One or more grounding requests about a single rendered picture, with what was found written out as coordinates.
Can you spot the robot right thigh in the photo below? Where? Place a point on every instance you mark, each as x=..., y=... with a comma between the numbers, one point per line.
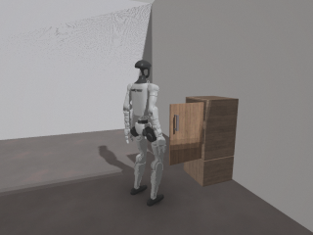
x=150, y=134

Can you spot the right robot hand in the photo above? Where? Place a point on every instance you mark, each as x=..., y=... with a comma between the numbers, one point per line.
x=160, y=142

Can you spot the robot left forearm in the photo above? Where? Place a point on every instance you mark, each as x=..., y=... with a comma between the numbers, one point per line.
x=127, y=118

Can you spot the robot right forearm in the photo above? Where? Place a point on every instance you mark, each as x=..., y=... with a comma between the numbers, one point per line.
x=155, y=122

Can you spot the right robot foot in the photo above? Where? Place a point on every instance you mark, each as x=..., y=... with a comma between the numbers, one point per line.
x=152, y=201

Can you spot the left robot hand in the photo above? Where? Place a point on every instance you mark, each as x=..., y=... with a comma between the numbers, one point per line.
x=126, y=132

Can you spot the robot left upper arm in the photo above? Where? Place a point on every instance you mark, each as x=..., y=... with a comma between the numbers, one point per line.
x=127, y=106

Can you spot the robot right upper arm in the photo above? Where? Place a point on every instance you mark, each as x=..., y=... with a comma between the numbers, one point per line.
x=153, y=90

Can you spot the cupboard door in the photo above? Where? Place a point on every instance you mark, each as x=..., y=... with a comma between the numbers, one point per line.
x=185, y=145

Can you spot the handle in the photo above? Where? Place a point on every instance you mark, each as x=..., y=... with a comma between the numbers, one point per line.
x=177, y=123

